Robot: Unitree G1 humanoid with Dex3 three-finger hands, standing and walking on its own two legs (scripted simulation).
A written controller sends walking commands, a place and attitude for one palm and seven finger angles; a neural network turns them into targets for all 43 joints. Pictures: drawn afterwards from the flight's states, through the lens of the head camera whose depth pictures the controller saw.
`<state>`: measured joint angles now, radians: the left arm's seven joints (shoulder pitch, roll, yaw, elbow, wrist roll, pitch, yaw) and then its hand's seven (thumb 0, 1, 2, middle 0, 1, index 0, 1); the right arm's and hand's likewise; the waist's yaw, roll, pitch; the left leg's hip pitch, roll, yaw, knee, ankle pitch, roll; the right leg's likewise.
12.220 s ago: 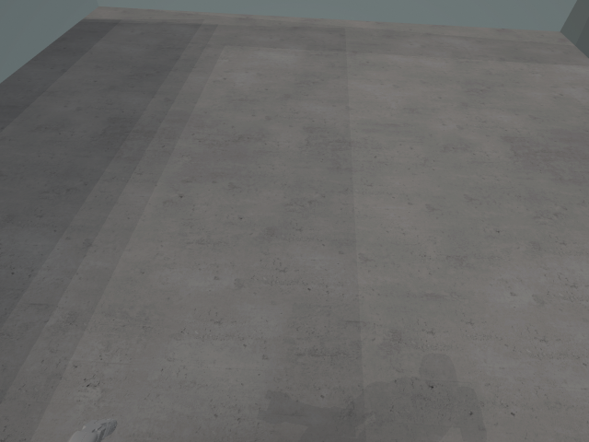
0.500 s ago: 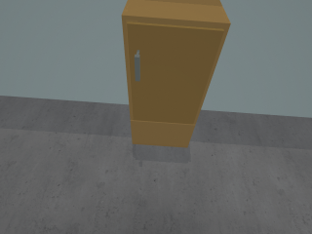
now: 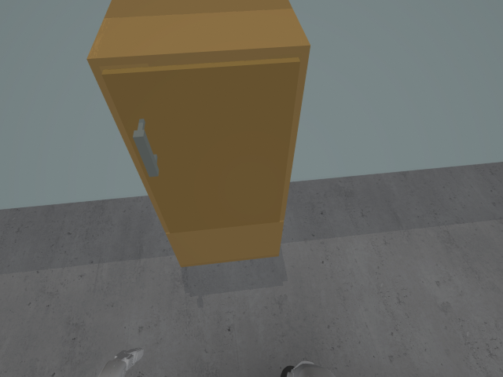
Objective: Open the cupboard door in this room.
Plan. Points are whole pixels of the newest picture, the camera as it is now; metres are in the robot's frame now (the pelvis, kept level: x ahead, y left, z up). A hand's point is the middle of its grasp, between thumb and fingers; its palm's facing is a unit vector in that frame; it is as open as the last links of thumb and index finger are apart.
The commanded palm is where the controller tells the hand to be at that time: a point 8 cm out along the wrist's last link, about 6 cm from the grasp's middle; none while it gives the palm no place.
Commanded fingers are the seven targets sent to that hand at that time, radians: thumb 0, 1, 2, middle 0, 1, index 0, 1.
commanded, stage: come to a stop and stand still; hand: left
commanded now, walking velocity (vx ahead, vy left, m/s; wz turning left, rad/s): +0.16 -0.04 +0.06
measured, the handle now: (147, 148) +0.58 +0.24 -0.01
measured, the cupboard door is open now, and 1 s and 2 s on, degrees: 0 0 0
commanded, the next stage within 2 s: look again from close up in 1.32 s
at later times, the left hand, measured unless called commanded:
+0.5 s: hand out of the picture +0.11 +0.20 -0.18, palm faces +0.10 -0.97 -0.21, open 7.3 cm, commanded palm none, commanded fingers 0.00 0.90 0.90 -0.20 -0.30 -0.20 -0.30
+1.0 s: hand out of the picture +0.04 +0.13 -0.15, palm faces +0.03 -0.97 -0.23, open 7.4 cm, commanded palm none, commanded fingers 0.00 0.90 0.90 -0.20 -0.30 -0.20 -0.30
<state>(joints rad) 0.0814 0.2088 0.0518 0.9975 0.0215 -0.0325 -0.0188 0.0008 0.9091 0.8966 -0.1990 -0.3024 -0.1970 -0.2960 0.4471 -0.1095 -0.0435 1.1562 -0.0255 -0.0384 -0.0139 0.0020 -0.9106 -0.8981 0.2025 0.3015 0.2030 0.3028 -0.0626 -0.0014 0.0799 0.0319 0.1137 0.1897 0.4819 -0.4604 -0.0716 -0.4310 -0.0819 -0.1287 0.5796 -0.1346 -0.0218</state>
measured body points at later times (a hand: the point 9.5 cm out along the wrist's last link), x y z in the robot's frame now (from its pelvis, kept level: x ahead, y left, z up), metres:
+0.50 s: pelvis +0.07 +0.00 +0.01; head +0.11 +0.03 +0.45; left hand +0.10 +0.25 -0.16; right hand +0.19 -0.23 -0.12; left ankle +0.11 +0.09 -0.72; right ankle +0.08 -0.11 -0.70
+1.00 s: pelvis +0.02 -0.05 +0.02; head +0.01 -0.07 +0.47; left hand +0.04 +0.18 -0.13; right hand +0.00 -0.28 -0.15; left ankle +0.09 +0.09 -0.71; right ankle -0.01 -0.16 -0.72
